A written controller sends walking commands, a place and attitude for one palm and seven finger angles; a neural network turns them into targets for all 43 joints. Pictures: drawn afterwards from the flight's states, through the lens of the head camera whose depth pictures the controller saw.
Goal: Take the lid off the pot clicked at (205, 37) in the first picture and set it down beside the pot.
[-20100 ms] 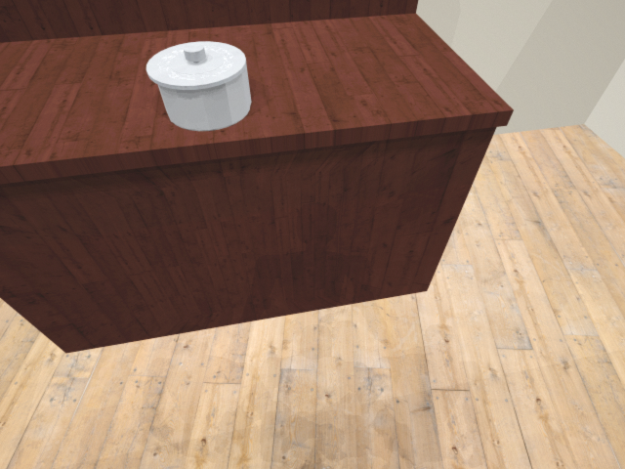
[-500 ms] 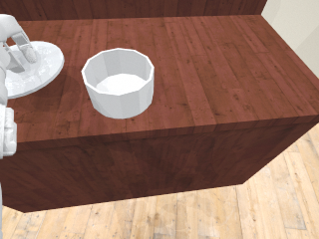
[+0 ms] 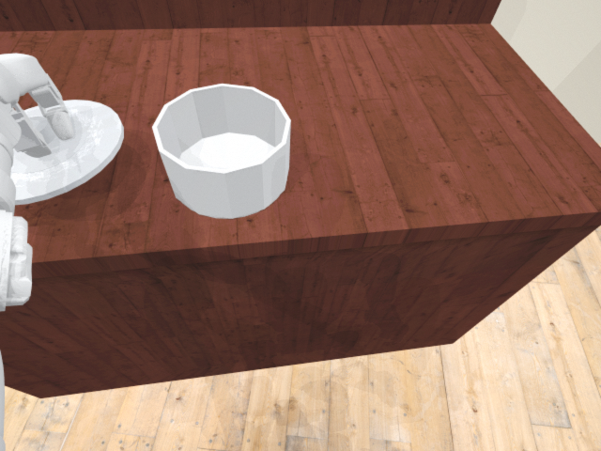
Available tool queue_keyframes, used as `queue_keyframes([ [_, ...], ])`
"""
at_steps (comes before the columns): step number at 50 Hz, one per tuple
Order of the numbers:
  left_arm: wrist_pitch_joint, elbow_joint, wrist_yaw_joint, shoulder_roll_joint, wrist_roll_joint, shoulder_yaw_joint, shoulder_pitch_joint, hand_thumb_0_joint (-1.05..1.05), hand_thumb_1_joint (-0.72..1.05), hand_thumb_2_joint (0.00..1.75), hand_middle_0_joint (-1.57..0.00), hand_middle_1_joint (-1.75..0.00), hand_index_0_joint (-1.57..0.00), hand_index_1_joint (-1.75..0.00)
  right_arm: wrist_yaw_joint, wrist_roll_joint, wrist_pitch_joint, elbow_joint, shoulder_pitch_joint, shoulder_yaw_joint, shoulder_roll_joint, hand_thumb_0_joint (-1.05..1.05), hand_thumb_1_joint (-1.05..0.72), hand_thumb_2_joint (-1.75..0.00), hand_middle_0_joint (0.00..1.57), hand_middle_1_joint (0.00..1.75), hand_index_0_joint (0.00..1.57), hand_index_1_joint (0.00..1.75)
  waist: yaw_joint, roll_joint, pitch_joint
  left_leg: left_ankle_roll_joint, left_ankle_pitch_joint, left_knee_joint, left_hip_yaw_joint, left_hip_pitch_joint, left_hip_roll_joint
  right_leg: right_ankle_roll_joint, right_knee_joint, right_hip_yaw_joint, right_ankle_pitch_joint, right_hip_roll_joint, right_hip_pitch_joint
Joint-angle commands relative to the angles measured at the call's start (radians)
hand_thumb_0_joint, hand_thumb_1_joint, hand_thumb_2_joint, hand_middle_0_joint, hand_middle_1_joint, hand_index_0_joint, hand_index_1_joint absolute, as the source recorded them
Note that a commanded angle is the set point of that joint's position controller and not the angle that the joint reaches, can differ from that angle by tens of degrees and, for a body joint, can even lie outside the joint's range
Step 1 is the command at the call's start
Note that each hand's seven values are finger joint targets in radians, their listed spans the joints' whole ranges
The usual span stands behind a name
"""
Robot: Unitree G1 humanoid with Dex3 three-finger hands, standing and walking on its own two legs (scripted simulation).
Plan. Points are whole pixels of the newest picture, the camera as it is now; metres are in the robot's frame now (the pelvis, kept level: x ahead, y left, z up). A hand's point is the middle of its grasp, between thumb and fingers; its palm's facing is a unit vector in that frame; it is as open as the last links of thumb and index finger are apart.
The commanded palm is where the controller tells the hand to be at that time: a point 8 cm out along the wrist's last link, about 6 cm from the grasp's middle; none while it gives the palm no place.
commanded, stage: lower the lid onto the table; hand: left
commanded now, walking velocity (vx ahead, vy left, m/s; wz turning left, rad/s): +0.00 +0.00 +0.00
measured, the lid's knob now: (34, 132) +0.50 +0.31 +0.14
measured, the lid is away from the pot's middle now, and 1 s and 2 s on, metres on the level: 0.23 0.24 0.25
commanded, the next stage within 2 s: open the fingers wide in 0.94 s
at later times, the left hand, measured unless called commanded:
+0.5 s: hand (35, 153) +0.48 +0.30 +0.13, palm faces -0.47 -0.19 -0.86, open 5.6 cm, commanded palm +0.51 +0.30 +0.20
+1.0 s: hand (47, 167) +0.48 +0.30 +0.11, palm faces -0.50 -0.16 -0.85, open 5.6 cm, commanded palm +0.53 +0.29 +0.16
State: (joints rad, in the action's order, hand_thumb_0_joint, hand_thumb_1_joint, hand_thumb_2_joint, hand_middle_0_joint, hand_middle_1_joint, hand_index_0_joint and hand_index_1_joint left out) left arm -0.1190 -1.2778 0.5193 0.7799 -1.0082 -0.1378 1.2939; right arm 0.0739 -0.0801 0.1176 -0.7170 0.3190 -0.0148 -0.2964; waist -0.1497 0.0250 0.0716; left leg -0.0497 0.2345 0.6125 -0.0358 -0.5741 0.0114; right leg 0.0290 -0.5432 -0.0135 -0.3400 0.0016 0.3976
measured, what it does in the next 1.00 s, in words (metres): stands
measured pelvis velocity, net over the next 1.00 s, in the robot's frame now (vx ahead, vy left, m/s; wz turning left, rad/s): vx -0.02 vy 0.02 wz -0.02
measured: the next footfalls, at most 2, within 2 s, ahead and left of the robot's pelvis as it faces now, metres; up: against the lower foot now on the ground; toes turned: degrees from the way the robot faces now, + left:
none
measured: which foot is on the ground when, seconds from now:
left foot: down 0.00-1.00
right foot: down 0.00-1.00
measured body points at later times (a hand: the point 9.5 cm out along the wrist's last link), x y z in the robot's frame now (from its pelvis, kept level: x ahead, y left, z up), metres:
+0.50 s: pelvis +0.00 +0.01 -0.01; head +0.07 +0.03 +0.44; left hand +0.50 +0.31 +0.18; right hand -0.01 -0.28 -0.12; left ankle +0.04 +0.09 -0.73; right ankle -0.05 -0.15 -0.73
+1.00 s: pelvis -0.02 +0.02 -0.02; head +0.07 +0.04 +0.43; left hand +0.50 +0.31 +0.16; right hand -0.05 -0.27 -0.12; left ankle +0.04 +0.09 -0.73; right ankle -0.05 -0.15 -0.73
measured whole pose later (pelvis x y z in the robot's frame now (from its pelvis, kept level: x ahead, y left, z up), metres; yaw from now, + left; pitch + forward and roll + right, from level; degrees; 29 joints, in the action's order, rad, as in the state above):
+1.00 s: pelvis -0.02 +0.02 -0.02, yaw -1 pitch +15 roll -4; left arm -0.02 -1.35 0.47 0.78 -1.03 -0.15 1.30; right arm 0.09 -0.07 0.12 -0.74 0.39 -0.01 -0.29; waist -0.18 0.03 0.09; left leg -0.07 0.27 0.75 -0.04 -0.75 0.02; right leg 0.04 -0.66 -0.02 -0.36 0.01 0.56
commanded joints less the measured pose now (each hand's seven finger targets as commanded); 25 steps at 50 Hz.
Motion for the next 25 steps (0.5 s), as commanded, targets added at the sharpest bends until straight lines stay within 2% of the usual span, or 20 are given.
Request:
queue_keyframes([
  [1,0.018,0.26,-0.055,0.299,-0.008,0.059,0.562,0.0,0.83,0.75,-0.84,-1.1,-0.97,-1.12,0.02,0.002,-0.018,0.059,0.087,0.073,-0.189,0.0,-0.9,-0.9,0.2,0.3,0.2,0.3,0.0,0.122,0.461,-0.036,-0.349,0.007,0.018,0.518,-0.03,-0.059,0.055,0.053,0.33,0.07,0.102],
  [2,0.021,0.223,-0.053,0.285,-0.007,0.052,0.528,0.0,0.83,0.75,-0.84,-1.1,-0.97,-1.12,0.022,0.002,-0.018,0.06,0.095,0.072,-0.185,0.0,-0.9,-0.9,0.2,0.3,0.2,0.3,-0.002,0.101,0.436,-0.039,-0.349,0.013,0.02,0.496,-0.036,-0.059,0.054,0.056,0.334,0.074,0.106],
  [3,0.02,0.214,-0.051,0.252,-0.002,0.023,0.53,0.0,0.83,0.75,-0.84,-1.1,-0.97,-1.12,0.02,-0.001,-0.015,0.054,0.094,0.073,-0.187,0.0,-0.9,-0.9,0.2,0.3,0.2,0.3,-0.011,0.116,0.412,-0.036,-0.335,0.009,0.02,0.495,-0.032,-0.058,0.059,0.058,0.318,0.072,0.132],
  [4,0.022,0.221,-0.051,0.252,0.001,0.025,0.533,0.0,0.83,0.75,-0.84,-1.1,-0.97,-1.12,0.019,0.001,-0.014,0.052,0.1,0.074,-0.189,0.0,-0.9,-0.9,0.2,0.3,0.2,0.3,-0.009,0.109,0.409,-0.035,-0.326,0.008,0.024,0.497,-0.03,-0.058,0.059,0.061,0.309,0.075,0.137],
  [5,0.031,0.241,-0.048,0.252,0.012,0.028,0.516,0.0,0.83,0.75,-0.84,-1.1,-0.97,-1.12,0.021,0.0,-0.019,0.055,0.098,0.071,-0.188,0.0,-0.9,-0.9,0.2,0.3,0.2,0.3,0.0,0.105,0.43,-0.038,-0.368,0.012,0.02,0.514,-0.03,-0.061,0.054,0.063,0.322,0.075,0.13],
  [6,0.03,0.249,-0.053,0.289,-0.001,0.054,0.541,0.0,0.83,0.75,-0.84,-1.1,-0.97,-1.12,0.02,0.004,-0.013,0.051,0.103,0.076,-0.193,0.0,-0.9,-0.9,0.2,0.3,0.2,0.3,-0.004,0.114,0.452,-0.035,-0.357,0.014,0.025,0.518,-0.025,-0.057,0.051,0.059,0.313,0.076,0.131],
  [7,0.033,0.274,-0.053,0.267,0.002,0.034,0.561,0.0,0.83,0.75,-0.84,-1.1,-0.97,-1.12,0.021,0.001,-0.013,0.053,0.101,0.078,-0.188,0.0,-0.9,-0.9,0.2,0.3,0.2,0.3,-0.008,0.148,0.46,-0.036,-0.376,0.02,0.027,0.533,-0.027,-0.059,0.052,0.057,0.321,0.075,0.142],
  [8,0.032,0.229,-0.054,0.244,0.001,0.026,0.52,0.0,0.83,0.75,-0.84,-1.1,-0.97,-1.12,0.021,0.004,-0.014,0.049,0.113,0.079,-0.185,0.0,-0.9,-0.9,0.2,0.3,0.2,0.3,-0.01,0.133,0.432,-0.036,-0.37,0.023,0.029,0.525,-0.029,-0.06,0.053,0.062,0.31,0.078,0.158],
  [10,0.041,0.202,-0.048,0.245,0.014,0.026,0.485,0.0,0.83,0.75,-0.84,-1.1,-0.97,-1.12,0.023,0.0,-0.018,0.045,0.116,0.072,-0.19,0.0,-0.9,-0.9,0.2,0.3,0.2,0.3,-0.008,0.084,0.404,-0.036,-0.356,0.019,0.025,0.494,-0.028,-0.061,0.048,0.069,0.305,0.08,0.155],
  [11,0.041,0.238,-0.054,0.278,0.006,0.044,0.533,0.0,0.83,0.75,-0.84,-1.1,-0.97,-1.12,0.021,0.005,-0.011,0.039,0.114,0.078,-0.197,0.0,-0.9,-0.9,0.2,0.3,0.2,0.3,-0.012,0.116,0.431,-0.034,-0.322,0.016,0.024,0.501,-0.023,-0.057,0.049,0.061,0.29,0.078,0.158],
  [14,0.047,0.276,-0.057,0.243,0.007,0.02,0.564,0.0,0.83,0.75,-0.84,-1.1,-0.97,-1.12,0.023,0.005,-0.014,0.041,0.118,0.081,-0.189,0.0,-0.9,-0.9,0.2,0.3,0.2,0.3,-0.014,0.178,0.448,-0.03,-0.346,0.023,0.043,0.553,-0.017,-0.063,0.049,0.066,0.266,0.08,0.202],
  [15,0.059,0.302,-0.054,0.238,0.017,0.02,0.551,0.0,0.83,0.75,-0.84,-1.1,-0.97,-1.12,0.026,0.005,-0.021,0.044,0.117,0.075,-0.187,0.0,-0.9,-0.9,0.2,0.3,0.2,0.3,-0.002,0.174,0.476,-0.031,-0.404,0.033,0.041,0.57,-0.017,-0.066,0.037,0.07,0.283,0.083,0.191],
  [16,0.056,0.253,-0.06,0.265,0.003,0.046,0.528,0.0,0.83,0.75,-0.84,-1.1,-0.97,-1.12,0.026,0.008,-0.017,0.039,0.129,0.081,-0.19,0.0,-0.9,-0.9,0.2,0.3,0.2,0.3,-0.012,0.159,0.467,-0.031,-0.376,0.038,0.041,0.555,-0.017,-0.06,0.039,0.064,0.275,0.084,0.2],
  [19,0.058,0.182,-0.059,0.251,0.004,0.036,0.498,0.0,0.83,0.75,-0.84,-1.1,-0.97,-1.12,0.025,0.005,-0.014,0.035,0.138,0.079,-0.193,0.0,-0.9,-0.9,0.2,0.3,0.2,0.3,-0.019,0.108,0.396,-0.03,-0.269,0.027,0.041,0.481,-0.023,-0.062,0.039,0.071,0.239,0.084,0.217],
  [20,0.071,0.21,-0.058,0.264,0.01,0.041,0.493,0.0,0.83,0.75,-0.84,-1.1,-0.97,-1.12,0.027,0.004,-0.018,0.038,0.134,0.07,-0.194,0.0,-0.9,-0.9,0.2,0.3,0.2,0.3,-0.005,0.119,0.417,-0.03,-0.3,0.028,0.034,0.484,-0.022,-0.065,0.026,0.075,0.249,0.084,0.202],
  [21,0.073,0.253,-0.067,0.314,-0.004,0.071,0.548,0.0,0.83,0.75,-0.84,-1.1,-0.97,-1.12,0.026,0.007,-0.012,0.039,0.129,0.078,-0.198,0.0,-0.9,-0.9,0.2,0.3,0.2,0.3,-0.008,0.148,0.472,-0.026,-0.296,0.034,0.038,0.503,-0.018,-0.062,0.024,0.062,0.251,0.082,0.195],
  [22,0.073,0.206,-0.07,0.277,-0.011,0.046,0.522,0.0,0.83,0.75,-0.84,-1.1,-0.97,-1.12,0.029,0.006,-0.014,0.042,0.138,0.075,-0.19,0.0,-0.9,-0.9,0.2,0.3,0.2,0.3,-0.012,0.145,0.443,-0.029,-0.307,0.043,0.042,0.489,-0.026,-0.065,0.02,0.068,0.256,0.085,0.212],
  [23,0.073,0.203,-0.069,0.271,-0.01,0.041,0.529,0.0,0.83,0.75,-0.84,-1.1,-0.97,-1.12,0.027,0.005,-0.014,0.036,0.142,0.077,-0.194,0.0,-0.9,-0.9,0.2,0.3,0.2,0.3,-0.017,0.144,0.425,-0.027,-0.294,0.039,0.043,0.487,-0.019,-0.063,0.023,0.07,0.247,0.085,0.229],
  [24,0.077,0.197,-0.073,0.309,-0.014,0.073,0.512,0.0,0.83,0.75,-0.84,-1.1,-0.97,-1.12,0.028,0.006,-0.014,0.041,0.147,0.078,-0.195,0.0,-0.9,-0.9,0.2,0.3,0.2,0.3,-0.012,0.127,0.436,-0.027,-0.276,0.044,0.04,0.474,-0.022,-0.062,0.02,0.066,0.245,0.086,0.213],
  [25,0.088,0.191,-0.072,0.302,-0.008,0.066,0.486,0.0,0.83,0.75,-0.84,-1.1,-0.97,-1.12,0.033,0.005,-0.019,0.044,0.146,0.069,-0.192,0.0,-0.9,-0.9,0.2,0.3,0.2,0.3,-0.006,0.121,0.444,-0.029,-0.298,0.048,0.032,0.466,-0.024,-0.064,0.01,0.069,0.255,0.087,0.204],
])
